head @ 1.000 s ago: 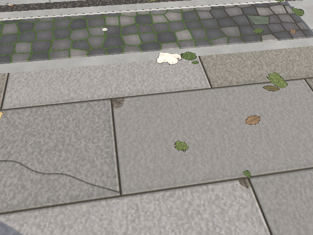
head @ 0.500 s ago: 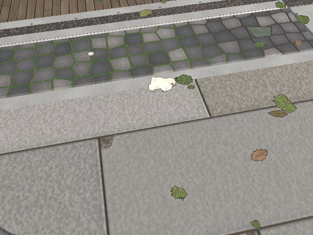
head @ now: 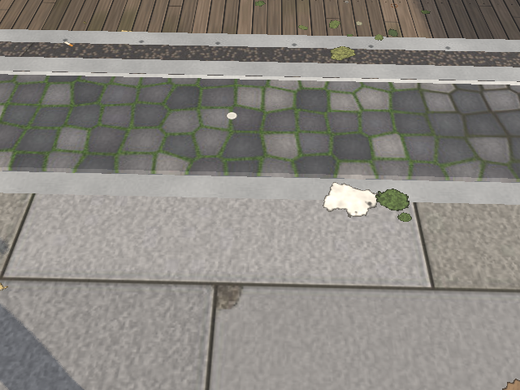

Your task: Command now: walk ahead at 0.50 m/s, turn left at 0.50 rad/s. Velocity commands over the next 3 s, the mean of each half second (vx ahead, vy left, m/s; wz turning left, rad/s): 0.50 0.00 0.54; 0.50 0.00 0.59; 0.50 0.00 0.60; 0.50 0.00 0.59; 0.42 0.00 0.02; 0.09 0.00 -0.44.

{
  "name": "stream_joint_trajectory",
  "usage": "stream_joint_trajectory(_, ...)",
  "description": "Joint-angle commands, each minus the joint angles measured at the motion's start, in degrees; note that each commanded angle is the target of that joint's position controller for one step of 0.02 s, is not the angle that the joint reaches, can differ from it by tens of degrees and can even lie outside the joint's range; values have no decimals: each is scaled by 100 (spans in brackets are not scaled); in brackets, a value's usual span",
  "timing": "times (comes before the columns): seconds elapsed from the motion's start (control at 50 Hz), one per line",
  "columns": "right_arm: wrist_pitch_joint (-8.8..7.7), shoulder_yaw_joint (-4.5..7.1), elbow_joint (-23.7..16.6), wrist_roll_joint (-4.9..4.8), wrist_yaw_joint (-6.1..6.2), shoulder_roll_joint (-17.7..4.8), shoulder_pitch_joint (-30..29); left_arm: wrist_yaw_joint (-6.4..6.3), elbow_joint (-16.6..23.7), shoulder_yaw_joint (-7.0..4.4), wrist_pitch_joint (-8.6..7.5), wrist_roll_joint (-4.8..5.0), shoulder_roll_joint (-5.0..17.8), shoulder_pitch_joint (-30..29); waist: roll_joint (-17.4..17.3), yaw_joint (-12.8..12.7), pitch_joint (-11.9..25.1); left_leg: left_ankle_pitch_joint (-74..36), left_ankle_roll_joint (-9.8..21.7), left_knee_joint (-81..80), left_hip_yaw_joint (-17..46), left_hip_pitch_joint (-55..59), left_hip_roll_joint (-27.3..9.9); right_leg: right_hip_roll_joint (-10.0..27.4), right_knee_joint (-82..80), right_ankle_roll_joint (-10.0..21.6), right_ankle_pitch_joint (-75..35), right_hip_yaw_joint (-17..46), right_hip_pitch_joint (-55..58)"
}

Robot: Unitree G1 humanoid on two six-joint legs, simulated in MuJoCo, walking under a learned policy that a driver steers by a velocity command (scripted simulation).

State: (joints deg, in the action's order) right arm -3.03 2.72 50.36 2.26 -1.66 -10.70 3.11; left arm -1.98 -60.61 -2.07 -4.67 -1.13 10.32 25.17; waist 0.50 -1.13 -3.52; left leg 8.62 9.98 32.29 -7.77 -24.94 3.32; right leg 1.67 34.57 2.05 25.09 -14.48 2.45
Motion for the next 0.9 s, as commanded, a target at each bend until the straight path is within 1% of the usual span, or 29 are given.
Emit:
stream_joint_trajectory(0.02,61,515,220,-39,93,-1668,2106,139,925,-148,-110,117,657,-132,-1202,713,1876,173,1764,-1503,5150,4267,-2460,-551,5057,-40,581,985,-3931)
stream_joint_trajectory(0.04,110,479,258,-164,110,-1517,1877,173,1060,-179,-165,29,856,-779,-345,698,1155,291,1481,-1624,4269,3809,-2191,-27,4928,50,-10,1693,-4568)
stream_joint_trajectory(0.06,107,409,218,-184,129,-1233,1553,199,1158,-163,-236,80,837,-955,-114,523,622,-9,1221,-1782,3619,3040,-2038,186,4459,48,-534,1656,-4489)
stream_joint_trajectory(0.08,89,340,181,-171,136,-980,1291,186,1106,-173,-231,60,795,-891,240,240,272,-570,939,-1914,3127,2368,-1743,357,3925,9,-733,1639,-4154)
stream_joint_trajectory(0.1,49,287,162,-214,169,-843,1162,179,1121,-172,-133,-51,756,-841,238,53,159,-1040,775,-1965,2723,1912,-1459,452,3582,-94,-766,1643,-3825)
stream_joint_trajectory(0.12,-3,254,142,-233,184,-802,1127,202,1109,-154,-7,-135,670,-712,95,-56,228,-1288,700,-1999,2451,1680,-1273,498,3330,-191,-798,1639,-3539)
stream_joint_trajectory(0.14,-64,256,152,-250,182,-856,1226,223,1152,-156,94,-171,645,-727,33,-84,261,-1605,704,-2000,2348,1588,-1171,482,3178,-276,-791,1578,-3475)
stream_joint_trajectory(0.18,-124,290,185,-250,177,-1051,1435,260,1281,-145,211,-171,612,-942,-80,-83,240,-1857,657,-2079,2131,1481,-1019,483,2757,-406,-1079,1449,-3593)
stream_joint_trajectory(0.2,-129,298,189,-247,174,-1098,1571,269,1400,-143,232,-163,633,-1222,-154,1,164,-1882,599,-2128,2125,1457,-966,499,2495,-458,-1312,1406,-3722)
stream_joint_trajectory(0.24,-108,291,205,-240,163,-1093,1862,276,1624,-146,253,-138,696,-1795,-260,205,65,-1911,449,-2148,2192,1627,-901,477,1953,-514,-1760,1371,-4030)
stream_joint_trajectory(0.3,-75,292,197,-227,169,-1121,2218,302,1870,-120,257,-111,723,-2392,-373,449,97,-2003,292,-2022,2330,2115,-878,356,1301,-505,-2253,1408,-4298)
stream_joint_trajectory(0.4,-42,299,151,-149,238,-1202,2572,345,2271,-33,177,-59,762,-3214,-444,706,35,-2407,330,-1661,2649,2804,-1003,69,369,-394,-2323,1432,-4364)
stream_joint_trajectory(0.44,-47,323,85,-125,287,-1295,2488,342,2366,-31,122,-31,863,-3185,-508,603,40,-2636,234,-1456,2812,2878,-1100,-13,-43,-276,-2202,1522,-3967)
stream_joint_trajectory(0.46,-53,340,26,-120,305,-1360,2322,329,2329,-47,92,-20,938,-2924,-547,435,81,-2839,124,-1305,2832,2747,-1105,-82,-277,-196,-2050,1541,-3476)
stream_joint_trajectory(0.48,-69,358,-54,-115,297,-1440,2078,291,2202,-88,60,-7,1050,-2429,-566,179,240,-3412,-22,-949,2766,2482,-1023,-235,-465,-89,-1801,1500,-2658)
stream_joint_trajectory(0.5,-98,370,-95,-125,250,-1496,1958,229,1973,-161,11,-2,1212,-1681,-434,-133,628,-3853,-146,-173,2668,2299,-817,-380,-662,24,-1753,1415,-1654)
stream_joint_trajectory(0.52,-147,350,-156,-180,185,-1412,1870,145,1807,-237,-66,-66,1423,-817,-148,-555,1182,-3191,-271,1047,2443,1661,-458,77,-854,213,-1740,1791,-295)
stream_joint_trajectory(0.54,-178,214,-386,-334,155,-846,2144,43,1844,-344,-65,-231,1936,-89,739,-632,2129,-700,-428,2820,1875,523,63,1691,-994,538,-753,3550,1195)
stream_joint_trajectory(0.56,-145,209,-520,-342,171,-874,2618,79,1873,-394,34,-188,2076,-447,1862,-137,2444,2322,-462,3859,1476,-686,547,2524,-1775,1090,-626,5953,1463)
stream_joint_trajectory(0.58,-40,241,-312,-155,214,-1163,2534,115,1991,-310,95,-119,1528,-929,840,34,1550,1875,-447,4323,1511,-1061,4,2362,-1797,1102,20,5522,630)
stream_joint_trajectory(0.6,-3,231,-311,-93,153,-1129,2110,133,2024,-192,98,-71,1046,-1234,143,10,814,1389,-491,4144,1419,-1038,-211,2022,-1915,988,-91,4514,-178)
stream_joint_trajectory(0.62,27,212,-356,-97,103,-991,1931,142,1975,-140,84,-87,886,-1340,74,92,439,1152,-527,3822,1365,-907,-389,1715,-2118,807,-610,3730,-722)
stream_joint_trajectory(0.64,85,211,-422,-28,48,-952,1820,126,1876,-127,45,-78,878,-1261,347,146,292,1069,-570,3601,1332,-809,-523,1521,-2235,707,-1097,3201,-1006)
stream_joint_trajectory(0.66,163,197,-410,-2,-4,-908,1849,135,1797,-129,-1,-61,893,-1192,460,197,244,1004,-605,3573,1257,-697,-564,1373,-2321,645,-1535,2784,-1169)
stream_joint_trajectory(0.68,217,189,-458,-5,-42,-877,1826,160,1734,-139,-67,-25,922,-1070,533,216,301,925,-619,3552,1207,-692,-570,1371,-2359,662,-1983,2557,-1178)
stream_joint_trajectory(0.72,272,168,-624,-19,-105,-830,1505,199,1646,-169,-161,28,973,-928,496,224,282,648,-656,3438,1179,-1013,-653,1401,-2503,724,-2469,2145,-1062)
stream_joint_trajectory(0.8,278,111,-946,-30,-194,-755,706,213,1495,-192,-164,11,995,-684,414,121,113,-124,-767,2712,1032,-1561,-750,1289,-2650,713,-2852,1364,-836)
stream_joint_trajectory(0.86,237,24,-1141,-48,-268,-626,144,213,1419,-208,-151,13,1052,-581,417,9,16,-772,-753,1637,736,-1284,-736,1156,-2622,590,-3047,824,-808)
stream_joint_trajectory(0.9,226,-13,-1292,-35,-316,-602,-246,184,1352,-235,-136,17,1160,-421,419,-99,-75,-811,-674,1066,498,-1101,-723,1246,-2611,544,-3135,640,-659)
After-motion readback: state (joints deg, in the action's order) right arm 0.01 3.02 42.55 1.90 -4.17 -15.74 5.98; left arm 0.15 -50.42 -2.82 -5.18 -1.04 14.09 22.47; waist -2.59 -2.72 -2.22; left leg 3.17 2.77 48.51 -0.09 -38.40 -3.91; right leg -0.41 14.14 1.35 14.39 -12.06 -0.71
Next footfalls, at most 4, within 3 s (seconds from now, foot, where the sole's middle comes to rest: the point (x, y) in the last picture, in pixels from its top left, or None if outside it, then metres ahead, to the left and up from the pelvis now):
0.52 right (296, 373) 0.49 -0.05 -0.75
1.06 left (172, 324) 0.62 0.27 -0.75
1.60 right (148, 216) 0.96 0.39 -0.75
2.12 left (27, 241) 0.86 0.73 -0.75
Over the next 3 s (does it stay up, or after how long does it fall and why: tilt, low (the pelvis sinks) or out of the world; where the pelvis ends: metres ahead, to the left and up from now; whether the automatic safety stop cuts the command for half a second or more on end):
stays up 0.97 0.82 0.02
